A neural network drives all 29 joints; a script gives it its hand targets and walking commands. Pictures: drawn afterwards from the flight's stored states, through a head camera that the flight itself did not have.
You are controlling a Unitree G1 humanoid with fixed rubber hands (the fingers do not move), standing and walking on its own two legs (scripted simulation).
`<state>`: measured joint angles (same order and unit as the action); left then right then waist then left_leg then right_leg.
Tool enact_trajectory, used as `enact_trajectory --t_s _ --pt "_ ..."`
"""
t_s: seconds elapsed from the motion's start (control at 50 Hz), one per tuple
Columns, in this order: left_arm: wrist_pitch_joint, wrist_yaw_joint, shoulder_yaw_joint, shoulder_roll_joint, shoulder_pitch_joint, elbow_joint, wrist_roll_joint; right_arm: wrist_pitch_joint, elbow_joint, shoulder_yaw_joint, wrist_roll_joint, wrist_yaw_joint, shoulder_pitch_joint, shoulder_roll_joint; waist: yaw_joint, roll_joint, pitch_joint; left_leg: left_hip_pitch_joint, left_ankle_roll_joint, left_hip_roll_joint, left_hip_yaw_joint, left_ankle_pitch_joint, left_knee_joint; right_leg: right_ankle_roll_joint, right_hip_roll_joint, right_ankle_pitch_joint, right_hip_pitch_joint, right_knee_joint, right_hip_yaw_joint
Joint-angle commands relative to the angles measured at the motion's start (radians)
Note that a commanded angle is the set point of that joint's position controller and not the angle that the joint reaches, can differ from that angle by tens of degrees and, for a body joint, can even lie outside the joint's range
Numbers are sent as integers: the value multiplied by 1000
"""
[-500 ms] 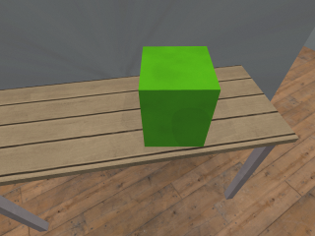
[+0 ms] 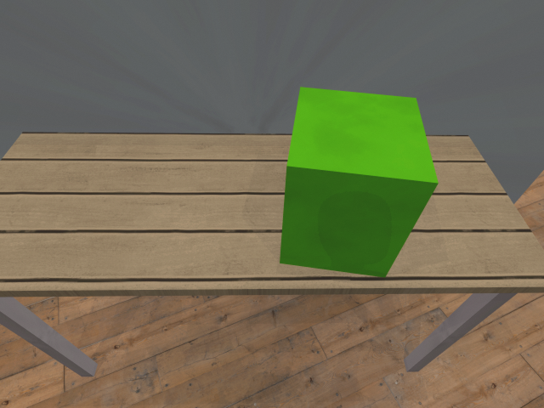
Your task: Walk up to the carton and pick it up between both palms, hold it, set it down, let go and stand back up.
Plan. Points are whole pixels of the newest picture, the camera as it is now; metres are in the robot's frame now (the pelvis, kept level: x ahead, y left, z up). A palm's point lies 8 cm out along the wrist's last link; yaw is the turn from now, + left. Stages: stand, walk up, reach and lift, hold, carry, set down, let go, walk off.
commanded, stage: walk up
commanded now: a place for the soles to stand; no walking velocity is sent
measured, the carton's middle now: (344, 185) +0.49 -0.09 +0.05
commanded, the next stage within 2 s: none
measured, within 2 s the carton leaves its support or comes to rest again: neither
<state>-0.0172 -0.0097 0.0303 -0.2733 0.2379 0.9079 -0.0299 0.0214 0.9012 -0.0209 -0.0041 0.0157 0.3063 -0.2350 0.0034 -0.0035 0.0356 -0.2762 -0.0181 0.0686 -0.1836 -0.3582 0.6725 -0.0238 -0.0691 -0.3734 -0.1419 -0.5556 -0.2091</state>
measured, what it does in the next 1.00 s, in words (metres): stands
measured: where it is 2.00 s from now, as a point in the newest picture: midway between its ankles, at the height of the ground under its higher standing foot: outside the picture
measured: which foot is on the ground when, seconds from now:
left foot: down 0.00-1.00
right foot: down 0.00-1.00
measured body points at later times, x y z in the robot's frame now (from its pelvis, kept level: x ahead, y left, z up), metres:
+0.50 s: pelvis +0.00 -0.01 +0.00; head +0.02 +0.02 +0.44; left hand +0.05 +0.26 -0.16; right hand +0.07 -0.27 -0.12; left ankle +0.00 +0.11 -0.73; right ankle -0.05 -0.13 -0.72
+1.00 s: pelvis +0.00 -0.04 +0.00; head +0.01 -0.04 +0.45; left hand +0.02 +0.23 -0.14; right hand +0.10 -0.28 -0.13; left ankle +0.00 +0.11 -0.73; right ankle -0.04 -0.14 -0.73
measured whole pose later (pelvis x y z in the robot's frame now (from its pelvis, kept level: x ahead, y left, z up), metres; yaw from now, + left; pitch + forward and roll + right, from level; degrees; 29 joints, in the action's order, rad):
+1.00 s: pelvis +0.00 -0.04 +0.00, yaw +5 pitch -2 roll -2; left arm -0.04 -0.01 0.01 -0.26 0.24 0.99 0.00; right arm 0.01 0.92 -0.05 -0.01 0.05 0.22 -0.24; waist 0.02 0.02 0.05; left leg -0.25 0.04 0.03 -0.23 -0.32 0.61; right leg 0.04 0.03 -0.35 -0.12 -0.51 -0.11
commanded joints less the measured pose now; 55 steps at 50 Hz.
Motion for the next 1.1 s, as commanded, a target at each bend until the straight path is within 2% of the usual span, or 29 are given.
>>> enact_trajectory --t_s 0.0,0.1,0.14,0.2,0.26,0.3,0.32,0.34,0.36,0.38,0.4,0.42,0.44,0.46,0.48,0.5,0.52,0.54,0.56,0.58,0.6,0.64,0.66,0.7,0.72,0.76,0.84,0.86,1.08 --pt "5 -3 -28 -117 22 -50 -4 9 -54 33 2 8 63 -140 -4 57 -14 -125 -58 -85 -100 431 -106 92 -66 153 96 69 82" --pt "-2 -2 -28 -119 23 -46 -2 4 -66 38 3 16 73 -151 -3 50 -21 -115 -72 -87 -162 449 -123 83 -46 135 92 32 76" --pt "-4 0 -28 -109 34 -44 -2 3 -68 37 3 19 69 -156 -1 84 -20 -120 -76 -96 -193 428 -145 77 -37 107 84 32 80" --pt "-3 0 -28 -115 34 -42 -3 0 -70 37 3 22 67 -158 1 103 4 -147 -76 -90 -204 430 -151 78 -35 106 102 31 84" --pt "2 -1 -34 -130 58 -35 -2 0 -80 31 4 21 52 -148 17 52 -2 -202 -49 -52 -132 420 -69 101 -77 183 168 67 109" --pt "0 -4 -41 -156 90 -20 -4 -2 -94 28 -4 24 52 -129 25 20 -23 -210 -25 -35 -49 368 30 146 -169 219 173 100 137" --pt "-13 -4 -39 -167 43 -9 8 2 -111 25 -3 29 52 -119 1 1 -2 -148 -27 -54 -33 399 6 137 -158 255 83 95 74" --pt "-22 -2 -37 -158 4 -18 5 4 -112 30 -6 29 68 -129 -11 7 -6 -102 -42 -66 -69 445 -30 116 -120 257 48 48 36" --pt "-30 2 -32 -148 -24 -25 2 8 -109 37 -3 30 93 -153 -28 21 14 -84 -67 -88 -149 499 -79 92 -75 236 2 -13 29" --pt "-37 6 -29 -133 -25 -36 -1 9 -109 48 -4 32 110 -187 -28 66 9 -70 -100 -128 -251 510 -136 60 -25 169 -23 -72 34" --pt "-43 8 -25 -115 -18 -42 -2 7 -106 54 -2 35 119 -210 -29 122 18 -61 -144 -179 -390 474 -210 38 22 33 -66 -110 68" --pt "-44 7 -24 -102 -9 -43 -1 6 -106 57 2 39 121 -217 -34 147 32 -25 -180 -225 -490 459 -261 25 48 -126 -124 -131 106" --pt "-42 5 -21 -96 -9 -47 3 3 -115 55 3 44 111 -222 -30 179 17 41 -197 -241 -520 456 -281 23 53 -229 -190 -148 151" --pt "-36 1 -24 -98 3 -43 8 0 -113 57 1 48 88 -222 -24 197 2 99 -203 -265 -528 476 -276 26 49 -217 -228 -131 184" --pt "-25 -3 -23 -96 24 -35 12 -2 -124 51 -6 50 46 -212 -3 194 -19 123 -188 -259 -486 546 -245 29 32 -124 -218 -67 211" --pt "-11 -7 -25 -94 57 -20 17 -3 -124 46 -10 47 1 -196 23 198 -60 94 -150 -241 -408 581 -209 39 21 23 -127 38 219" --pt "2 -8 -27 -109 84 -6 12 -4 -131 35 -12 38 -40 -178 47 164 -91 7 -99 -191 -307 571 -170 48 5 183 28 136 221" --pt "13 -6 -37 -137 80 4 10 -2 -135 21 -10 27 -50 -138 46 109 -116 -86 -47 -124 -191 492 -127 66 -39 277 151 173 239" --pt "14 -3 -46 -169 62 9 16 -5 -129 10 -7 22 -37 -105 20 52 -96 -97 -11 -41 -90 327 -57 111 -99 348 144 184 306" --pt "11 -1 -48 -180 41 10 21 -8 -108 2 -7 27 -12 -86 6 14 -62 -82 4 -24 -35 222 -35 145 -142 376 105 205 314" --pt "6 0 -47 -168 28 10 28 -10 -92 -1 -5 33 2 -79 0 10 -27 -66 5 -27 -14 196 -35 168 -162 395 59 221 312" --pt "-1 1 -36 -150 -2 9 29 -8 -74 0 -12 32 3 -91 -12 -37 14 -32 -12 -45 -16 221 -79 151 -132 354 7 237 271" --pt "-3 5 -33 -145 -2 7 29 -5 -73 1 -14 31 8 -96 -13 -52 21 -1 -17 -58 -19 285 -98 139 -106 340 -24 224 242" --pt "-4 7 -34 -139 -4 18 26 -1 -57 2 -9 28 5 -112 -12 -62 24 -1 -23 -76 -31 364 -113 114 -65 348 -4 198 204" --pt "-4 7 -32 -137 4 20 25 1 -50 3 -6 29 -4 -123 -5 -57 21 -7 -25 -77 -38 364 -117 107 -55 345 12 197 204" --pt "-2 8 -36 -136 8 27 27 4 -39 2 -8 34 -14 -123 -6 -62 11 -17 -25 -82 -33 384 -108 111 -60 369 33 192 203" --pt "-3 8 -39 -140 16 34 27 4 -23 -4 -9 39 -24 -122 -4 -20 -1 -10 -19 -85 -22 363 -118 116 -60 330 43 189 198" --pt "-8 3 -44 -137 10 38 31 0 -30 5 -11 37 -65 -142 3 2 50 -29 -13 -95 -18 417 -109 104 -48 363 15 172 199" --pt "-15 -3 -46 -137 31 59 24 -5 -2 2 -7 33 -80 -140 8 36 3 -30 -18 -107 -54 357 -149 98 -29 240 36 168 218"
